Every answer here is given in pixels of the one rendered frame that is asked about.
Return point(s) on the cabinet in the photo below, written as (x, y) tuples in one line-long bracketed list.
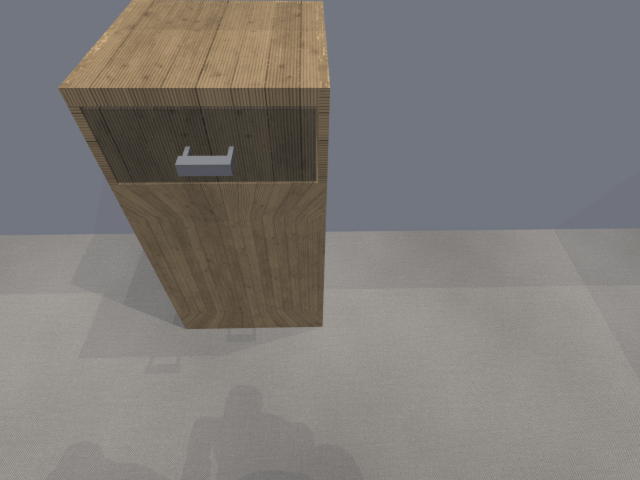
[(228, 254)]

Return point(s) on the handle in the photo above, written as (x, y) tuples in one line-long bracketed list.
[(187, 165)]

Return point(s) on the drawer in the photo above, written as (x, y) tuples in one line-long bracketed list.
[(272, 143)]

